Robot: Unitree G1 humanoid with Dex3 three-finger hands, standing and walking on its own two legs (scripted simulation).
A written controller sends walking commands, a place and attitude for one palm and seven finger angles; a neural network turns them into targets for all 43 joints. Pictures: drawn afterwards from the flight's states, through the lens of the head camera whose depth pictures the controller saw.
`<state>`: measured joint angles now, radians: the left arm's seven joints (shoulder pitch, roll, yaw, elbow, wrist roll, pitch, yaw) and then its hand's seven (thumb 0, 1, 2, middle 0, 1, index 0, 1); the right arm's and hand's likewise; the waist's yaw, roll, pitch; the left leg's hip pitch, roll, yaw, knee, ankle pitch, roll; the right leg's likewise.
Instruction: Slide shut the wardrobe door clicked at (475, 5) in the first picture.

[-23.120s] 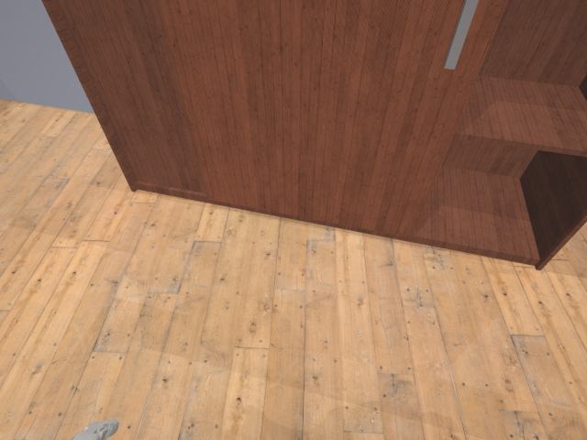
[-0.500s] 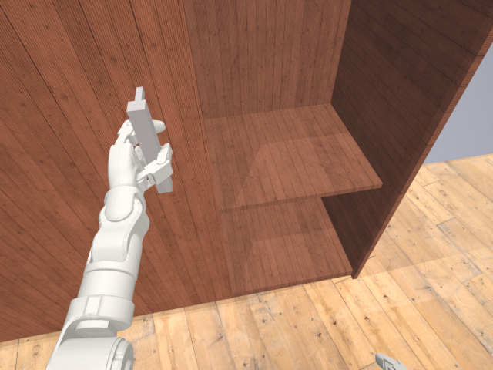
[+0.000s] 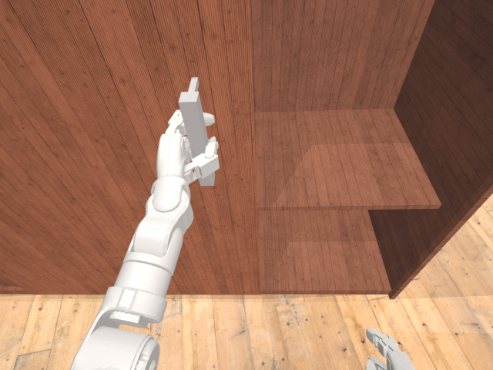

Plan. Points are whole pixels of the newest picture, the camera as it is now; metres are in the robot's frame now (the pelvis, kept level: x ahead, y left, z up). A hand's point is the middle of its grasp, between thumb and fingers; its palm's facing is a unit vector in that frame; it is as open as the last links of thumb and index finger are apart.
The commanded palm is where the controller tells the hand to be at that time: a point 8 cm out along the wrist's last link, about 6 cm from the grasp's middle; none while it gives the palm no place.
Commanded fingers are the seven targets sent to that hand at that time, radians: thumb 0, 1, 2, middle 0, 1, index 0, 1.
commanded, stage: tug the door sideways, standing still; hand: left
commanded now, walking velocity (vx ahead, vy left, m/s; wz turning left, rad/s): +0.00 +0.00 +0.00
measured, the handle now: (201, 135) +0.46 +0.11 +0.14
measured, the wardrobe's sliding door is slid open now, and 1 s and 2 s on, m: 0.52 0.50 0.25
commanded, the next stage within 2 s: step sideways, sliding the door along in 0.02 s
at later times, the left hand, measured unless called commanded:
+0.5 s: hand (212, 159) +0.40 +0.08 +0.14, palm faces +0.11 -0.98 -0.15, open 6.5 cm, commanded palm +0.39 +0.09 +0.15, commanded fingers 0.00 0.90 0.90 -0.45 -1.40 -0.45 -1.40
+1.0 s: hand (227, 157) +0.41 +0.06 +0.14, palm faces +0.28 -0.95 -0.13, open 6.5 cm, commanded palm +0.39 +0.04 +0.15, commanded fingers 0.00 0.90 0.90 -0.45 -1.40 -0.45 -1.40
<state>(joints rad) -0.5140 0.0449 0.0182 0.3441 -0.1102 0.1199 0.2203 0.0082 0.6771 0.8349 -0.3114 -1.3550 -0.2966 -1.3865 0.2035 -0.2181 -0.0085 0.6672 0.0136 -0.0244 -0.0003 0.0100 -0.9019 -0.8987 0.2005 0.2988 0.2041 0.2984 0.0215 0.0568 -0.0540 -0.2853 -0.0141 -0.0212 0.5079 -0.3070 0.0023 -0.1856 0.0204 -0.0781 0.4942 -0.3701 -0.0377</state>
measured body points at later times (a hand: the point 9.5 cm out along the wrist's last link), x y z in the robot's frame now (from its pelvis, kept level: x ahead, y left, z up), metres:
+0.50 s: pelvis -0.04 -0.03 -0.02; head +0.00 -0.06 +0.43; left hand +0.39 +0.14 +0.15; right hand +0.06 -0.26 -0.16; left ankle -0.05 +0.11 -0.72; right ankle -0.04 -0.10 -0.74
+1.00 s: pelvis +0.02 -0.14 -0.03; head +0.09 -0.14 +0.42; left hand +0.39 +0.11 +0.14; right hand +0.24 -0.30 -0.14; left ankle -0.03 +0.08 -0.73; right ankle +0.12 -0.28 -0.74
